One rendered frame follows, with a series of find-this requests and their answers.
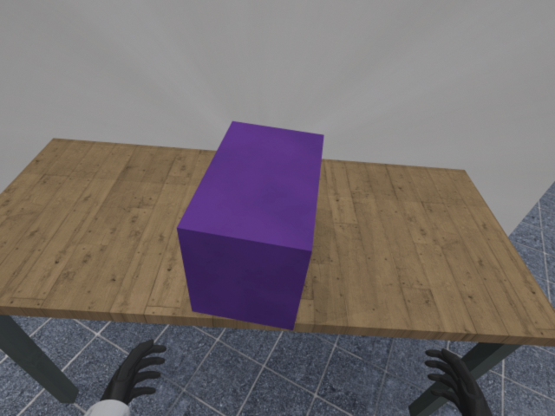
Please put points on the robot right hand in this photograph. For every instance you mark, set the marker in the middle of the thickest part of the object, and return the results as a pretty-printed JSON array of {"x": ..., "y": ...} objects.
[{"x": 467, "y": 395}]

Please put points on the table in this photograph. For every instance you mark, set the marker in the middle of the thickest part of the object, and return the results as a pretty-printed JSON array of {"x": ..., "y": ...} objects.
[{"x": 88, "y": 230}]

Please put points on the robot left hand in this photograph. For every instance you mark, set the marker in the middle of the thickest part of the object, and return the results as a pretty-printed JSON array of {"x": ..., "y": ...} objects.
[{"x": 121, "y": 386}]

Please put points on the carton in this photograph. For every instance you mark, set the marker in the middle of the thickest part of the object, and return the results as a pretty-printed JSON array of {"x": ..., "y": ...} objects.
[{"x": 246, "y": 236}]

